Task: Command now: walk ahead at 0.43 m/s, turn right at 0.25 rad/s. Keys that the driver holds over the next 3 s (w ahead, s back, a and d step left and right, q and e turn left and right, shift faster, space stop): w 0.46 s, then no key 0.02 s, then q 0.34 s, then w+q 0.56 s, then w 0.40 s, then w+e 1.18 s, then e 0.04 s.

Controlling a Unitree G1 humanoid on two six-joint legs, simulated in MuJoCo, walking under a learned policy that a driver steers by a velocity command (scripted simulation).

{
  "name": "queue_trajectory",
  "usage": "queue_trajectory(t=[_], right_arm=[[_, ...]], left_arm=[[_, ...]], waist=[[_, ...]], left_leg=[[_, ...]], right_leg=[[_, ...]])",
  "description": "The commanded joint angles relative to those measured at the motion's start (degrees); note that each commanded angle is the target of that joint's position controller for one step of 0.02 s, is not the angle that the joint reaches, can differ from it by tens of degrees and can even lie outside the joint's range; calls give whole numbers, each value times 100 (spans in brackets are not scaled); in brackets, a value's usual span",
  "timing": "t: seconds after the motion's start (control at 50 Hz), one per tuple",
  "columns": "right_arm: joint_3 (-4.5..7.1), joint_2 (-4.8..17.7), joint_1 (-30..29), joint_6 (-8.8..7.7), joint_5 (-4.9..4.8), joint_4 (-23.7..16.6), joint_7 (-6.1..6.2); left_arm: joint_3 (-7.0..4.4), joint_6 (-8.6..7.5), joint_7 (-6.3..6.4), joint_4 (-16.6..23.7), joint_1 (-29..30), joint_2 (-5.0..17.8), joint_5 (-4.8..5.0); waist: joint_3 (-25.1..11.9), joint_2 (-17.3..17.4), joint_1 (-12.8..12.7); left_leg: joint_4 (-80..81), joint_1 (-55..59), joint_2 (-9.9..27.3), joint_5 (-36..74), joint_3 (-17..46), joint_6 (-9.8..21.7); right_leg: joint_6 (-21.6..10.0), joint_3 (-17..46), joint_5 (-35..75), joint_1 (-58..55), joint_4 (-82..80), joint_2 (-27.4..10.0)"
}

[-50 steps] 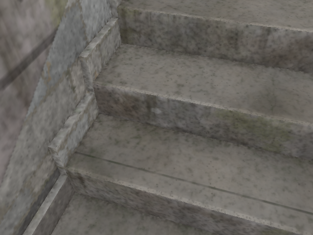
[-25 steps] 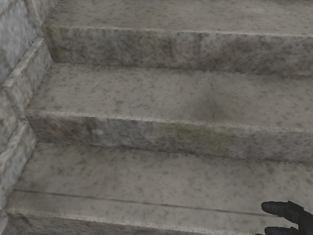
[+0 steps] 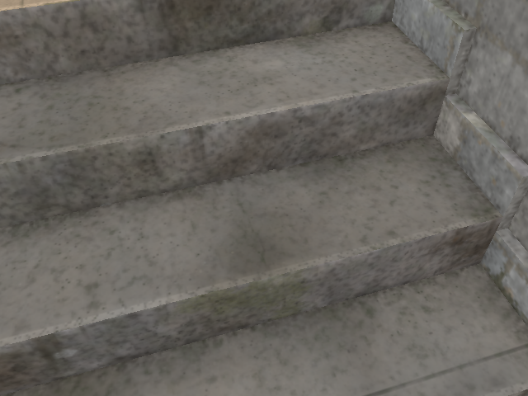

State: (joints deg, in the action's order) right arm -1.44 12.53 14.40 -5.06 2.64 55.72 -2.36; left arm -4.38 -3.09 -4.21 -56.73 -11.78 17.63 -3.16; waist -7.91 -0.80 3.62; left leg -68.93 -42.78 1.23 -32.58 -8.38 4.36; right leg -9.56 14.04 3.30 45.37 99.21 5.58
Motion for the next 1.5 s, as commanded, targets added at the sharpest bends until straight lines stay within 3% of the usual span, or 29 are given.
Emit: queue_trajectory(t=[0.02,0.14,0.38,0.4,0.42,0.48,0.5,0.52,0.54,0.56,0.58,0.62,0.68,0.82,0.88,0.96,1.04,1.08,1.14,1.18,1.22,1.28,1.32,1.36,1.38,1.42,1.44,1.46,1.5], right_arm=[[-175,-596,-230,-120,-6,390,-2],[-199,-405,496,-322,244,590,-211],[-346,-1033,3703,-68,612,1916,-44],[-349,-946,3053,-34,462,1572,-192],[-61,-573,2555,-96,-503,1162,452],[44,385,2424,-338,-625,1062,563],[237,890,2258,-440,-641,1052,481],[234,372,2953,-332,509,1797,-522],[189,-295,3220,-347,559,1378,-850],[429,-39,2638,-173,-109,1397,-905],[514,-277,1956,-137,-410,1338,-835],[450,-553,1526,-226,-199,1073,-495],[354,-871,1210,107,-250,905,-167],[522,11,507,87,-163,577,-443],[500,153,-128,135,-5,122,-238],[462,22,-188,339,40,-254,164],[658,51,-156,-57,-44,-313,248],[846,705,1122,-27,-107,9,270],[869,717,2968,87,115,1067,84],[555,13,2794,252,199,1321,-55],[204,-562,2126,290,278,1260,-87],[115,-305,807,138,505,764,-137],[131,120,963,75,221,695,-246],[256,770,1268,-62,83,629,-417],[409,1148,1418,-136,-84,559,-437],[511,934,1604,-147,33,803,-569],[370,178,2043,-109,327,892,-646],[270,-419,1730,61,398,899,-737],[459,-126,591,138,-61,646,-507]], left_arm=[[171,23,67,320,-12,-442,-27],[263,251,-18,723,887,-221,-72],[916,330,-40,2416,4118,-1180,143],[960,528,-172,2569,4313,-1306,10],[898,403,64,2521,3348,-1286,483],[616,228,390,1687,768,-1140,684],[477,130,474,1418,-35,-1011,649],[502,484,145,1863,829,-781,-98],[461,434,6,1261,-369,-389,-66],[116,470,48,739,-1798,229,-223],[59,314,125,446,-1498,304,-156],[219,17,150,268,-223,-369,154],[733,-85,41,289,1058,-1910,18],[310,-506,285,1124,2396,-272,14],[41,-382,267,756,1465,230,-155],[-15,-354,175,693,811,-188,75],[55,-47,322,954,917,-425,8],[168,-199,303,1590,1884,-656,113],[321,-393,-98,953,1858,-825,56],[553,-462,-53,1011,1871,-1015,61],[770,-297,22,1331,2052,-1244,-6],[818,-170,136,1911,2463,-807,116],[886,166,145,2458,3939,-694,159],[896,195,0,2107,2893,-989,301],[744,260,1,1742,2091,-580,306],[497,292,192,1398,551,-66,190],[463,260,237,818,-892,59,162],[365,237,313,222,-2365,329,-63],[341,7,320,148,-1385,146,58]], waist=[[664,69,-553],[531,470,-270],[1315,426,570],[1230,651,327],[2016,456,184],[817,776,-904],[269,1402,-1406],[-1540,2226,-1494],[-2184,-248,-1136],[-1991,-28,-1458],[-638,-29,-1261],[-98,361,-614],[137,585,123],[-114,102,479],[344,-94,-33],[572,-313,-297],[303,182,-362],[324,1549,369],[634,1076,966],[655,241,375],[421,-129,-104],[667,-97,-507],[497,463,-224],[357,1231,-613],[41,1224,-695],[-983,1163,-994],[-2266,-234,-1043],[-1784,-1517,-1580],[560,-955,-1178]], left_leg=[[4184,1188,1063,-499,3584,1002],[5145,2073,982,1310,1730,970],[6283,4717,1558,2719,1239,899],[6904,3118,1368,2870,713,1016],[7708,2529,1548,3507,1047,663],[5178,3180,1584,10783,112,415],[3825,3551,1457,10706,177,252],[2858,2224,1461,9046,1143,385],[1062,568,97,3149,1537,191],[-1749,655,-56,3458,2481,172],[-3418,-26,-88,3839,2586,46],[-4141,-449,234,3636,2100,173],[-4253,-650,490,3586,2150,640],[-1239,1695,483,2521,793,-266],[408,959,680,1625,1146,-387],[2468,851,568,1021,1074,-454],[3893,2494,-22,2593,832,399],[5004,4730,1242,2958,4178,1831],[4603,6223,1417,3578,4673,1698],[4082,5640,1499,3634,4155,1390],[4285,4444,1222,2169,3360,1055],[5729,1577,790,1684,2722,1019],[7498,-456,609,2092,2437,1287],[6493,845,1285,7623,2432,1464],[5687,2449,1209,9709,2179,1380],[3739,3594,994,11750,1956,988],[1831,2108,430,9776,2061,847],[-584,-351,-781,3330,2267,573],[-4162,-2139,-432,3650,2517,803]], right_leg=[[-362,299,19,1976,980,-323],[-252,-858,-292,2203,39,-769],[-677,-1877,-766,5153,-164,-1768],[-555,-2325,-411,3119,-961,-1746],[173,-2329,-2277,1658,-1239,-1472],[-123,-3170,-2526,-1929,-2735,-149],[-81,-2734,-2246,-3029,-4165,-59],[-549,-1114,-695,-4748,-4344,-560],[-1289,1779,-861,-6150,-5927,-2094],[-1083,3413,-1640,-4864,-7345,-2713],[-822,3049,-2326,-3392,-7897,-2805],[-846,1439,-2958,-2278,-7602,-2707],[-416,303,-2184,-1065,-7994,-2666],[310,-3429,-263,-724,-8321,-1130],[-479,-2554,-377,-2871,-8525,-2379],[-744,-1580,-1538,-4578,-8617,-3316],[3,-2538,-1426,-4047,-7131,-2479],[878,-2766,-2684,-758,-4704,-880],[350,-994,-3372,3568,1734,-262],[-290,-690,-2774,4855,3478,-303],[-527,-954,-2142,4671,3177,-713],[-462,-1455,-1309,2611,770,-1124],[116,-2221,-2544,-279,-1287,-936],[554,-2560,-2242,-847,-1469,-368],[610,-2704,-2679,-466,-2407,-64],[133,-1744,-2228,-1732,-3691,-127],[-867,645,-2186,-3979,-4923,-1047],[-1706,3734,-4092,-4939,-7310,-2260],[-1191,4012,-5943,-2674,-7750,-2391]])
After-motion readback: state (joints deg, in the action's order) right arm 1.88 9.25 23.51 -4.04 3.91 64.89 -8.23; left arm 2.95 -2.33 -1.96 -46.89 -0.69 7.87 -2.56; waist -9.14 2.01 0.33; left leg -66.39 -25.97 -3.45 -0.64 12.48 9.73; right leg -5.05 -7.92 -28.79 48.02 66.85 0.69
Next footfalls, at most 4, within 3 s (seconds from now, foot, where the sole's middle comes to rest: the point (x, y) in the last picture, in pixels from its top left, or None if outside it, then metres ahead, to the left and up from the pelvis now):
0.50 right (354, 369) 0.50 -0.18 -0.51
1.02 left None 0.46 0.06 -0.51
1.40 right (283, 216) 0.78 -0.06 -0.34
1.94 left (76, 122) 0.93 0.37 -0.17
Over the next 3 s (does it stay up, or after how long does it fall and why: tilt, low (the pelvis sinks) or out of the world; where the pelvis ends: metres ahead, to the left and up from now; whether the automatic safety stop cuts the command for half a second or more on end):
stays up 1.36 0.41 0.75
